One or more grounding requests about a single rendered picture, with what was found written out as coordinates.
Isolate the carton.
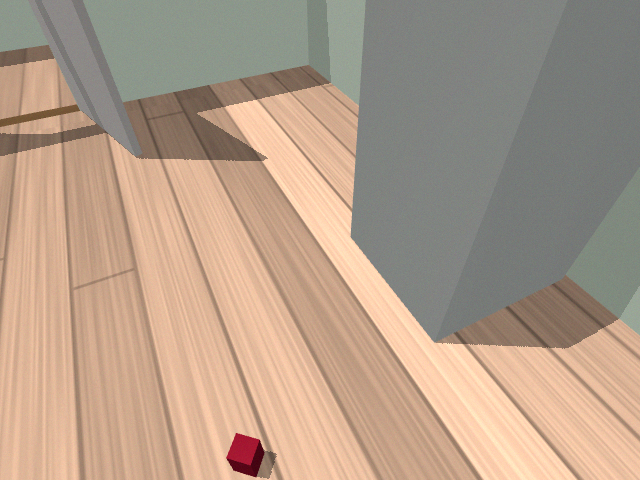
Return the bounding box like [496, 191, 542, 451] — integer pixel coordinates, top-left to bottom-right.
[226, 433, 264, 477]

